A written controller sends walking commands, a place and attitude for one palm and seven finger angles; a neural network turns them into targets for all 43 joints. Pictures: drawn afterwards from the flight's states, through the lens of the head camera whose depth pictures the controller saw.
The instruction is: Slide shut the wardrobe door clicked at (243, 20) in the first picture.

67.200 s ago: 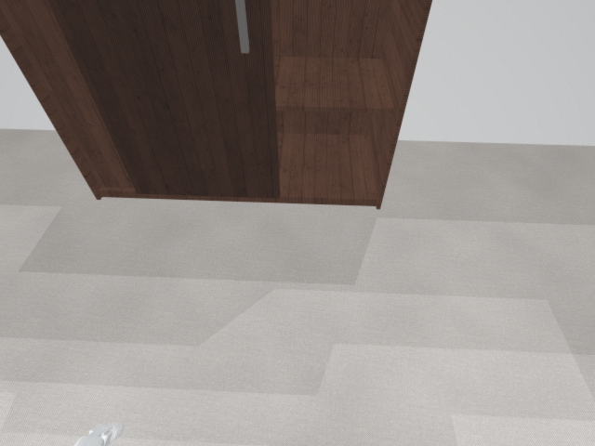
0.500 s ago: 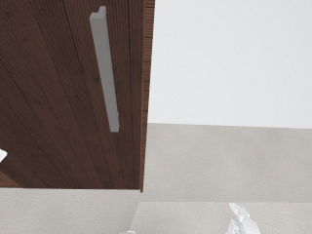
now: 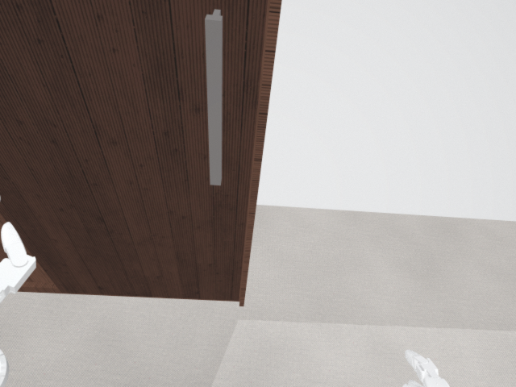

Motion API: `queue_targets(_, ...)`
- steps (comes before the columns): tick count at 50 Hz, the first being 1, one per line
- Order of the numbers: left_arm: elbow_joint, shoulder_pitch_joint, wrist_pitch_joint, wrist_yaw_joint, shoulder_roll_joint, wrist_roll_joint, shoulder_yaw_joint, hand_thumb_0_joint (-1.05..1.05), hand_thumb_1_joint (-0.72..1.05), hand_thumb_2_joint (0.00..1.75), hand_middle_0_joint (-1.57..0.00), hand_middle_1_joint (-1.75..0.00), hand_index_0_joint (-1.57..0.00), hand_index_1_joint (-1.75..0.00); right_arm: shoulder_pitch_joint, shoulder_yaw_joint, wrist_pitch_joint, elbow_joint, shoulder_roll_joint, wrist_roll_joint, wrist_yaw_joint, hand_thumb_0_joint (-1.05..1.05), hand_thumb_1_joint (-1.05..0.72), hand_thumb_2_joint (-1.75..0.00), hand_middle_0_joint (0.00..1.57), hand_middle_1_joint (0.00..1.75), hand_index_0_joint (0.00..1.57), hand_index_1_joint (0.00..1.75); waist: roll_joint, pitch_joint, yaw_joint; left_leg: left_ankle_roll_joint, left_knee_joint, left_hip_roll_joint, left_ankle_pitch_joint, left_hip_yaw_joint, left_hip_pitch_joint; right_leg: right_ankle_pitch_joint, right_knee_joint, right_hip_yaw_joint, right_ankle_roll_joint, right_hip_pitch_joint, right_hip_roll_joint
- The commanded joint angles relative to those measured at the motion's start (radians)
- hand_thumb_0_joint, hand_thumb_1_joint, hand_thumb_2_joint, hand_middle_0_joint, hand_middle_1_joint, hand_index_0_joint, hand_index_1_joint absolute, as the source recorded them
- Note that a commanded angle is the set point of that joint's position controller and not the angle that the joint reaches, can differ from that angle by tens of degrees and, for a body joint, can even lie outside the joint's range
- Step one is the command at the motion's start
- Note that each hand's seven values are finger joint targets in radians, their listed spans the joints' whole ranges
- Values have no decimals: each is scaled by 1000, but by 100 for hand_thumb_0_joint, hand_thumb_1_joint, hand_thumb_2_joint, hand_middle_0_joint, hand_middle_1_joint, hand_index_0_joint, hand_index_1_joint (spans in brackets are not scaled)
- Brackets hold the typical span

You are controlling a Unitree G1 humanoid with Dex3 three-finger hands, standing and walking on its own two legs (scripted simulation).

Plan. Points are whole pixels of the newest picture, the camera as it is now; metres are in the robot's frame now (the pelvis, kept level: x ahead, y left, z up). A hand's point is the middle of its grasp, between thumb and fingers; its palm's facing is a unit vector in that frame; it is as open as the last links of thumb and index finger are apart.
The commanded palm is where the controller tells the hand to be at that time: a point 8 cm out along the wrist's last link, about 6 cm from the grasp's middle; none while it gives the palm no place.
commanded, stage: stop stepping back and stand still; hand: left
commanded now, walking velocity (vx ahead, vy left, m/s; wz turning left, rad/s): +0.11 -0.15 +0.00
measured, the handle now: (216, 110) +0.56 +0.14 +0.16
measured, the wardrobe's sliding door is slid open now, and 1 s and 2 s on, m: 0.00 0.00 0.00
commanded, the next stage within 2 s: let the arm hang, fingers relaxed in 0.64 s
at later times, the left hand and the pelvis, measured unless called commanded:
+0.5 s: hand out of the picture +0.17 +0.30 +0.15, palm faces +0.46 -0.84 -0.28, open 7.4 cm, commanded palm +0.10 +0.33 +0.18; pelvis -0.05 +0.04 -0.01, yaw -2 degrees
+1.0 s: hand out of the picture +0.07 +0.21 -0.16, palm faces +0.03 -0.99 -0.14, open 7.4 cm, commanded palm none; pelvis -0.03 +0.04 -0.01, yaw +2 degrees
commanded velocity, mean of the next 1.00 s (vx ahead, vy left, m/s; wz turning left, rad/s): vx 0.08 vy -0.06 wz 0.00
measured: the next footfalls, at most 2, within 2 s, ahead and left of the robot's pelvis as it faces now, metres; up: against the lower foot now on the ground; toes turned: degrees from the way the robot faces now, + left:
right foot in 0.22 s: +0.05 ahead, -0.08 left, +0.00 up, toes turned +3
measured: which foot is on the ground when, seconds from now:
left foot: down 0.00-1.00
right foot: down 0.00-0.04, up 0.06-0.20, down 0.22-1.00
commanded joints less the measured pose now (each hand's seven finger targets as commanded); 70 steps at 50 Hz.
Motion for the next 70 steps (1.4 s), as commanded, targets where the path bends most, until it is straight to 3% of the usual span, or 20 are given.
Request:
queue_targets(1,-527,-118,-93,13,249,14,45,0,90,90,-20,-30,-20,-30,-114,-16,-104,-218,-71,-4,-4,0,-90,-90,20,30,20,30,240,-158,-29,46,-171,171,605,-159,229,174,108,-19,-25,11,18)
queue_targets(10,-240,125,-64,4,220,15,129,0,90,90,-20,-30,-20,-30,-135,-17,-65,-168,-74,-17,41,0,-90,-90,20,30,20,30,206,61,-14,37,-226,125,-330,-87,-237,-172,-143,-46,-97,258,55)
queue_targets(13,-203,11,-46,-17,226,-11,109,0,90,90,-20,-30,-20,-30,-116,-32,-12,-170,-78,-1,40,0,-90,-90,20,30,20,30,-196,85,-19,-3,422,-3,-119,54,-329,-400,-402,437,-273,119,-274)
queue_targets(21,-380,-166,-58,-7,207,5,12,0,90,90,-20,-30,-20,-30,-136,-9,-54,-157,-84,-14,1,0,-90,-90,20,30,20,30,130,59,-54,5,-98,44,3,59,170,-345,-82,24,-154,-188,-93)
queue_targets(23,-524,-197,-91,13,225,20,32,0,90,90,-20,-30,-20,-30,-120,-13,-79,-186,-107,-20,10,0,-90,-90,20,30,20,30,511,52,-41,130,-388,342,-159,-496,185,-314,328,-59,-62,-289,77)
queue_targets(25,-509,-143,-116,16,311,19,129,0,90,90,-20,-30,-20,-30,-112,-14,-105,-158,-59,-21,18,0,-90,-90,20,30,20,30,254,26,-25,178,-352,341,79,-447,162,-233,440,16,-54,-254,39)
queue_targets(28,-492,26,-93,10,269,17,132,0,90,90,-20,-30,-20,-30,-117,-7,-109,-142,-52,-14,51,0,-90,-90,20,30,20,30,297,-9,-17,123,-228,270,357,-205,102,-150,211,-17,-40,-72,16)
queue_targets(32,-311,157,-77,-3,227,16,136,0,90,90,-20,-30,-20,-30,-114,-13,-72,-172,-73,-11,57,0,-90,-90,20,30,20,30,229,39,-19,53,-185,183,-111,-52,-237,-63,-61,-70,-49,274,47)
queue_targets(35,-209,122,-57,-14,219,6,129,0,90,90,-20,-30,-20,-30,-103,-30,-39,-181,-77,-12,47,0,-90,-90,20,30,20,30,-104,113,-31,-1,239,23,-119,49,-247,-353,-368,369,-194,56,-223)
queue_targets(36,-237,37,-66,-15,240,-4,128,0,90,90,-20,-30,-20,-30,-105,-26,-37,-175,-73,-11,47,0,-90,-90,20,30,20,30,-120,114,-40,-5,303,40,-70,43,-191,-235,-370,342,-205,11,-259)
queue_targets(37,425,26,108,-140,41,105,-256,0,90,90,-20,-30,-20,-30,-98,-54,-54,31,-139,-12,128,0,-90,-90,20,30,20,30,-66,79,-76,-9,407,110,-128,22,-265,187,-164,156,-195,-34,-344)
queue_targets(40,482,-84,198,-165,-39,76,-289,0,90,90,-20,-30,-20,-30,66,-28,53,47,-61,-16,120,0,-90,-90,20,30,20,30,-126,48,-117,-5,111,92,37,-2,17,-208,21,-42,-101,-264,-144)
queue_targets(42,535,-86,212,-172,-89,66,-330,0,90,90,-20,-30,-20,-30,61,-40,48,37,-183,-56,102,0,-90,-90,20,30,20,30,176,70,-95,148,-174,332,258,-449,-20,-289,410,-82,-5,-345,41)
queue_targets(43,567,-136,204,-170,-60,63,-328,0,90,90,-20,-30,-20,-30,37,-47,43,30,-216,-71,88,0,-90,-90,20,30,20,30,120,76,-93,237,-204,408,421,-522,-20,-326,535,34,-14,-343,13)
queue_targets(46,763,-191,196,-169,-44,59,-338,0,90,90,-20,-30,-20,-30,-6,-21,41,57,-167,-74,70,0,-90,-90,20,30,20,30,52,43,-52,238,-163,349,666,-381,-24,-256,551,85,-10,-255,-11)
queue_targets(50,1034,-26,185,-175,-21,53,-357,0,90,90,-20,-30,-20,-30,-76,0,59,121,-116,-41,73,0,-90,-90,20,30,20,30,191,9,43,76,-53,144,293,-68,-151,27,24,39,-26,150,11)
queue_targets(52,1112,-30,165,-167,37,56,-364,0,90,90,-20,-30,-20,-30,7,0,79,148,-23,-17,79,0,-90,-90,20,30,20,30,-43,34,-10,-5,148,-25,-129,37,-150,-62,-263,406,-137,46,-211)
queue_targets(54,1116,-135,166,-166,8,64,-354,0,90,90,-20,-30,-20,-30,74,-18,97,192,-1,-31,89,0,-90,-90,20,30,20,30,111,41,-71,6,186,-16,-92,31,42,-364,-335,385,-211,-162,-226)
queue_targets(57,1192,-184,167,-157,-53,54,-373,0,90,90,-20,-30,-20,-30,149,-10,106,271,18,-33,78,0,-90,-90,20,30,20,30,-33,89,-91,29,35,16,78,-14,118,-208,-273,230,-149,-185,-113)
queue_targets(70,1410,-109,167,-152,-88,43,-400,0,90,90,-20,-30,-20,-30,100,1,68,380,-18,-21,58,0,-90,-90,20,30,20,30,70,81,-24,45,-252,112,158,-103,56,109,-175,65,-76,105,-30)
